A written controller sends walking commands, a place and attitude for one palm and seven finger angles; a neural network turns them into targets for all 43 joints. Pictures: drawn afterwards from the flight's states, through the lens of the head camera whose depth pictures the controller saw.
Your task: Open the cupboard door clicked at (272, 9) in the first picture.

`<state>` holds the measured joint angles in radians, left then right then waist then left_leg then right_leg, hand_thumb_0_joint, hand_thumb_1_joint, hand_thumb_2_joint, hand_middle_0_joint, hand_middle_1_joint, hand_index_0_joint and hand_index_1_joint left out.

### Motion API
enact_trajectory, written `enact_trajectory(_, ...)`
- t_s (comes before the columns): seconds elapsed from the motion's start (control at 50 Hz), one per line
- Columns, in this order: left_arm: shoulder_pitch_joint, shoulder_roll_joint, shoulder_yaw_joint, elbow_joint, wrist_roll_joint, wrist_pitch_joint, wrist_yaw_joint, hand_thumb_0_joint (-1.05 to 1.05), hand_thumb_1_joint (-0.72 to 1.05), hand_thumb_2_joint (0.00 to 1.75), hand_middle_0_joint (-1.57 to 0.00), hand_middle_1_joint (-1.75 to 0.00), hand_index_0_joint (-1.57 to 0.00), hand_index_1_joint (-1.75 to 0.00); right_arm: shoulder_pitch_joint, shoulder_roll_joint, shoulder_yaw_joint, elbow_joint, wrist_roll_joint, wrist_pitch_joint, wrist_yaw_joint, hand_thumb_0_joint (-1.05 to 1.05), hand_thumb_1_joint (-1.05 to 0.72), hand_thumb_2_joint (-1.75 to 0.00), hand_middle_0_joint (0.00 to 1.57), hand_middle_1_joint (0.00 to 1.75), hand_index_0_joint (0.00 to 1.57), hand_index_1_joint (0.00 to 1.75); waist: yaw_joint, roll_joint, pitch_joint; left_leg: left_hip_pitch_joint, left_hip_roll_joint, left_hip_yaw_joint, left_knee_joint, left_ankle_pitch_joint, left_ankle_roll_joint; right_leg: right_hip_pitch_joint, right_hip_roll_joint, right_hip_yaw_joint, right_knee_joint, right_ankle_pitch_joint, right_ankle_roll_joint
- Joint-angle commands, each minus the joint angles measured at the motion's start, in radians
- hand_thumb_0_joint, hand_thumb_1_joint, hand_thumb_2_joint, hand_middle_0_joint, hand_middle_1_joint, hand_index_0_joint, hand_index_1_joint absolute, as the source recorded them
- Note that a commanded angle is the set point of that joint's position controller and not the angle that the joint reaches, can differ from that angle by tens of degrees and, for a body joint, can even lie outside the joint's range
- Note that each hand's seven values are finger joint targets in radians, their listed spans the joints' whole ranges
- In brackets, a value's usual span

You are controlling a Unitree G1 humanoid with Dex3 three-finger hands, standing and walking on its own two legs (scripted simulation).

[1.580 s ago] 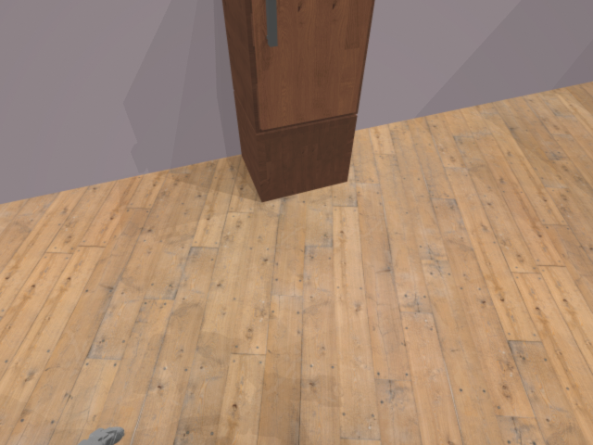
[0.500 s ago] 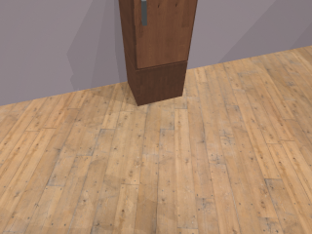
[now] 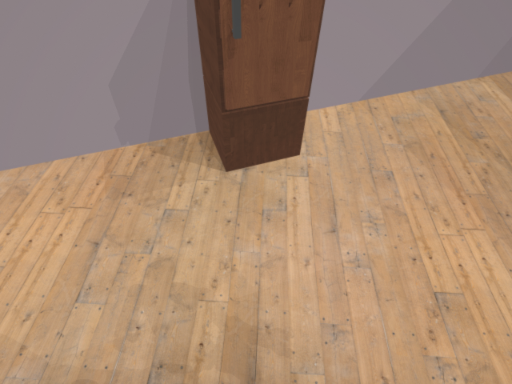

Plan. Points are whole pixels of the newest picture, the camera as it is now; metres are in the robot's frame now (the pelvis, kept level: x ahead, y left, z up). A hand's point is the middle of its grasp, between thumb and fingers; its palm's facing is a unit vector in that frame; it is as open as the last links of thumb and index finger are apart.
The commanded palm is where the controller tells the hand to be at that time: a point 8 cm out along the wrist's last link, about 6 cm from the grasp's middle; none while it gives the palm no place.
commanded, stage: walk to a spot facing it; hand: left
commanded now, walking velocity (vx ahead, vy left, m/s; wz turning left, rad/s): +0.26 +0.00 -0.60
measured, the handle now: (234, 15) +1.30 +0.16 +0.06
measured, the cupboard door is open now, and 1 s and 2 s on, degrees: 0 0 0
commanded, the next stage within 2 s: none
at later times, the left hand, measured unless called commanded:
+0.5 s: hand out of the picture +0.10 +0.14 -0.17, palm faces -0.15 -0.97 -0.20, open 7.4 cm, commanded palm none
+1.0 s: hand (210, 235) +0.48 +0.15 -0.18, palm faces -0.44 -0.88 -0.20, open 7.4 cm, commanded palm none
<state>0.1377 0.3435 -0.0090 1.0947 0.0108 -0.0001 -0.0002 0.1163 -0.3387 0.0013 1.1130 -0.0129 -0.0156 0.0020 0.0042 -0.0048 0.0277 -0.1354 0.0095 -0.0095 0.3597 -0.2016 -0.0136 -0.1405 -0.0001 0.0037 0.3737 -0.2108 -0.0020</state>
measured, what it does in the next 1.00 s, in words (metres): walks ahead, turning right: left foot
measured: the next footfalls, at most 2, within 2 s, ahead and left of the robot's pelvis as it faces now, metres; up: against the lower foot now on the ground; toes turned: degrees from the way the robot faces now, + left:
left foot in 0.78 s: +0.41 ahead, +0.04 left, +0.00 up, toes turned -17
right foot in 1.38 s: +0.50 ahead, -0.28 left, +0.00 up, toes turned -54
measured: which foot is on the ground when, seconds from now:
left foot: down 0.00-0.32, up 0.34-0.76, down 0.78-1.00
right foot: down 0.00-0.78, up 0.80-1.00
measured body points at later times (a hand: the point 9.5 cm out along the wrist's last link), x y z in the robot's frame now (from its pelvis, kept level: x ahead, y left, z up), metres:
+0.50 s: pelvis +0.10 -0.04 -0.01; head +0.13 -0.05 +0.44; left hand +0.11 +0.19 -0.16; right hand +0.09 -0.30 -0.16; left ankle +0.11 +0.09 -0.66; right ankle +0.03 -0.11 -0.75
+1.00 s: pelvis +0.33 -0.01 +0.00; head +0.36 +0.01 +0.44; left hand +0.51 +0.19 -0.16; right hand +0.25 -0.25 -0.13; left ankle +0.37 +0.05 -0.75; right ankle +0.24 -0.13 -0.63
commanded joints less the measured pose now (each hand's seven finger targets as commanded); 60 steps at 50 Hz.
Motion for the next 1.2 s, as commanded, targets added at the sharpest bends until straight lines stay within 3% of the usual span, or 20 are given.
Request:
enact_trajectory(0.0, 0.043, 0.090, 0.024, -0.046, 0.003, 0.001, 0.011, 0.00, 0.90, 0.90, -0.20, -0.30, -0.20, -0.30, 0.028, -0.088, -0.014, -0.045, -0.005, 0.001, -0.014, 0.00, -0.90, -0.90, 0.20, 0.30, 0.20, 0.30, -0.003, -0.006, -0.064, 0.031, 0.107, -0.038, 0.002, -0.011, 0.019, -0.043, -0.102, 0.122, -0.043, -0.026, -0.022)
enact_trajectory(0.12, 0.086, 0.084, 0.054, -0.120, 0.013, 0.020, -0.019, 0.00, 0.90, 0.90, -0.20, -0.30, -0.20, -0.30, 0.089, -0.136, -0.054, -0.093, -0.011, 0.008, -0.015, 0.00, -0.90, -0.90, 0.20, 0.30, 0.20, 0.30, -0.009, 0.050, 0.098, -0.043, 0.173, -0.101, -0.040, -0.421, 0.070, -0.280, -0.014, 0.139, 0.084, -0.329, -0.042)
enact_trajectory(0.18, 0.073, 0.024, 0.062, -0.166, 0.010, 0.006, -0.032, 0.00, 0.90, 0.90, -0.20, -0.30, -0.20, -0.30, 0.133, -0.167, -0.081, -0.107, -0.004, -0.013, -0.019, 0.00, -0.90, -0.90, 0.20, 0.30, 0.20, 0.30, -0.024, 0.189, 0.091, 0.026, 0.351, -0.221, -0.133, -0.345, 0.171, -0.380, 0.010, -0.014, 0.379, -0.252, -0.011)
enact_trajectory(0.24, 0.091, -0.008, 0.071, -0.183, 0.011, -0.010, -0.042, 0.00, 0.90, 0.90, -0.20, -0.30, -0.20, -0.30, 0.135, -0.130, -0.081, -0.115, -0.010, -0.026, -0.021, 0.00, -0.90, -0.90, 0.20, 0.30, 0.20, 0.30, -0.008, 0.146, 0.056, 0.039, 0.350, -0.098, -0.011, -0.046, 0.163, -0.319, -0.038, -0.030, 0.333, -0.280, -0.009)
enact_trajectory(0.26, 0.177, -0.021, 0.077, -0.157, 0.012, -0.016, -0.043, 0.00, 0.90, 0.90, -0.20, -0.30, -0.20, -0.30, 0.103, -0.115, -0.080, -0.120, -0.011, -0.026, -0.021, 0.00, -0.90, -0.90, 0.20, 0.30, 0.20, 0.30, 0.040, 0.120, 0.027, -0.043, 0.303, -0.001, 0.118, -0.006, 0.117, -0.158, -0.026, -0.057, 0.228, -0.193, -0.017)
enact_trajectory(0.28, 0.310, 0.005, 0.086, -0.112, 0.016, -0.025, -0.039, 0.00, 0.90, 0.90, -0.20, -0.30, -0.20, -0.30, 0.078, -0.085, -0.072, -0.133, -0.009, -0.024, -0.017, 0.00, -0.90, -0.90, 0.20, 0.30, 0.20, 0.30, 0.098, -0.003, -0.015, -0.176, 0.209, 0.104, 0.363, -0.025, 0.056, 0.049, -0.019, -0.016, 0.083, -0.088, -0.039)
enact_trajectory(0.3, 0.455, 0.147, 0.117, -0.075, 0.024, -0.041, -0.017, 0.00, 0.90, 0.90, -0.20, -0.30, -0.20, -0.30, 0.037, 0.009, -0.053, -0.190, 0.004, -0.027, -0.009, 0.00, -0.90, -0.90, 0.20, 0.30, 0.20, 0.30, 0.146, -0.417, -0.043, -0.531, 0.059, 0.211, 0.717, -0.331, -0.017, 0.247, -0.302, 0.476, -0.086, -0.013, -0.131)
enact_trajectory(0.32, 0.524, 0.147, 0.112, -0.062, 0.003, -0.042, 0.003, 0.00, 0.90, 0.90, -0.20, -0.30, -0.20, -0.30, -0.056, -0.005, -0.049, -0.238, -0.005, -0.037, -0.009, 0.00, -0.90, -0.90, 0.20, 0.30, 0.20, 0.30, 0.159, -0.312, -0.031, -0.632, 0.037, 0.078, 0.837, -0.394, -0.015, 0.261, -0.369, 0.646, -0.127, 0.187, -0.194)
enact_trajectory(0.4, 0.362, 0.033, 0.088, -0.106, 0.008, -0.057, 0.012, 0.00, 0.90, 0.90, -0.20, -0.30, -0.20, -0.30, -0.037, 0.016, -0.062, -0.203, -0.008, -0.041, -0.002, 0.00, -0.90, -0.90, 0.20, 0.30, 0.20, 0.30, 0.060, -0.014, 0.056, -0.596, 0.128, 0.022, 0.841, -0.167, -0.026, 0.108, -0.288, 0.430, -0.098, 0.236, -0.232)
enact_trajectory(0.5, 0.359, 0.013, 0.088, -0.097, 0.015, -0.074, 0.013, 0.00, 0.90, 0.90, -0.20, -0.30, -0.20, -0.30, -0.021, 0.064, -0.068, -0.220, -0.005, -0.021, 0.012, 0.00, -0.90, -0.90, 0.20, 0.30, 0.20, 0.30, 0.022, -0.059, 0.027, -0.578, 0.111, 0.052, 0.737, -0.039, -0.058, 0.087, -0.207, 0.295, -0.113, 0.319, -0.196)
enact_trajectory(0.64, 0.361, 0.004, 0.093, -0.093, 0.020, -0.068, 0.024, 0.00, 0.90, 0.90, -0.20, -0.30, -0.20, -0.30, -0.153, 0.092, -0.060, -0.300, 0.002, -0.038, 0.024, 0.00, -0.90, -0.90, 0.20, 0.30, 0.20, 0.30, 0.055, -0.137, 0.048, -0.464, 0.071, 0.089, 0.412, 0.005, -0.038, 0.083, -0.167, 0.267, -0.074, 0.423, -0.156)
enact_trajectory(0.68, 0.330, 0.024, 0.102, -0.104, 0.019, -0.064, 0.024, 0.00, 0.90, 0.90, -0.20, -0.30, -0.20, -0.30, -0.100, 0.079, -0.066, -0.293, 0.006, -0.046, 0.017, 0.00, -0.90, -0.90, 0.20, 0.30, 0.20, 0.30, 0.029, -0.148, 0.025, -0.300, 0.039, 0.102, 0.311, -0.021, -0.020, 0.046, -0.170, 0.274, -0.016, 0.502, -0.149)
enact_trajectory(0.72, 0.283, 0.020, 0.111, -0.115, 0.012, -0.066, 0.023, 0.00, 0.90, 0.90, -0.20, -0.30, -0.20, -0.30, 0.142, 0.025, -0.080, -0.220, 0.000, -0.056, -0.007, 0.00, -0.90, -0.90, 0.20, 0.30, 0.20, 0.30, -0.079, -0.109, -0.074, 0.056, 0.025, 0.088, 0.161, 0.061, 0.001, -0.079, -0.105, 0.237, 0.224, 0.528, -0.107)
enact_trajectory(0.74, 0.303, -0.019, 0.110, -0.126, 0.001, -0.065, 0.015, 0.00, 0.90, 0.90, -0.20, -0.30, -0.20, -0.30, 0.297, -0.074, -0.104, -0.179, -0.011, -0.060, -0.021, 0.00, -0.90, -0.90, 0.20, 0.30, 0.20, 0.30, -0.132, 0.047, -0.199, 0.314, 0.181, -0.050, 0.145, 0.057, 0.031, -0.214, -0.030, 0.170, 0.460, 0.287, -0.074)
enact_trajectory(0.76, 0.360, -0.078, 0.105, -0.139, -0.011, -0.063, -0.002, 0.00, 0.90, 0.90, -0.20, -0.30, -0.20, -0.30, 0.389, -0.173, -0.123, -0.162, -0.021, -0.063, -0.022, 0.00, -0.90, -0.90, 0.20, 0.30, 0.20, 0.30, -0.123, 0.346, -0.305, 0.454, 0.503, -0.452, 0.041, 0.076, 0.134, -0.427, 0.092, 0.034, 0.824, -0.361, -0.020)
enact_trajectory(0.78, 0.308, -0.056, 0.105, -0.154, -0.004, -0.063, -0.001, 0.00, 0.90, 0.90, -0.20, -0.30, -0.20, -0.30, 0.354, -0.146, -0.109, -0.171, -0.010, -0.052, -0.020, 0.00, -0.90, -0.90, 0.20, 0.30, 0.20, 0.30, -0.111, 0.249, -0.253, 0.323, 0.547, -0.547, -0.060, -0.026, 0.184, -0.466, 0.039, 0.098, 0.971, -0.362, -0.033)
enact_trajectory(0.84, 0.190, -0.069, 0.110, -0.170, 0.018, -0.042, -0.026, 0.00, 0.90, 0.90, -0.20, -0.30, -0.20, -0.30, 0.154, 0.021, -0.072, -0.206, -0.011, -0.066, -0.019, 0.00, -0.90, -0.90, 0.20, 0.30, 0.20, 0.30, -0.027, 0.130, 0.024, -0.039, 0.423, -0.261, -0.139, -0.157, 0.131, -0.502, -0.081, 0.050, 1.020, -0.146, -0.017)
enact_trajectory(0.88, 0.215, -0.105, 0.104, -0.165, 0.025, -0.010, -0.039, 0.00, 0.90, 0.90, -0.20, -0.30, -0.20, -0.30, 0.142, 0.064, -0.062, -0.192, -0.011, -0.077, -0.021, 0.00, -0.90, -0.90, 0.20, 0.30, 0.20, 0.30, 0.018, 0.139, 0.052, -0.139, 0.352, -0.052, -0.139, -0.031, 0.088, -0.441, -0.098, 0.017, 0.955, -0.079, -0.005)
enact_trajectory(0.94, 0.210, -0.118, 0.106, -0.176, 0.026, 0.017, -0.045, 0.00, 0.90, 0.90, -0.20, -0.30, -0.20, -0.30, 0.163, 0.063, -0.063, -0.177, -0.006, -0.088, -0.026, 0.00, -0.90, -0.90, 0.20, 0.30, 0.20, 0.30, 0.037, 0.129, 0.025, -0.126, 0.336, 0.061, -0.168, -0.003, 0.094, -0.470, -0.113, 0.008, 0.927, 0.014, 0.012)
enact_trajectory(1.18, -0.155, -0.134, 0.075, -0.277, 0.023, 0.015, -0.061, 0.00, 0.90, 0.90, -0.20, -0.30, -0.20, -0.30, 0.402, 0.034, -0.061, -0.088, -0.015, -0.078, -0.028, 0.00, -0.90, -0.90, 0.20, 0.30, 0.20, 0.30, -0.072, 0.110, 0.101, 0.205, 0.342, 0.262, -0.127, 0.401, 0.108, -0.598, -0.093, -0.128, 0.449, 0.078, 0.010)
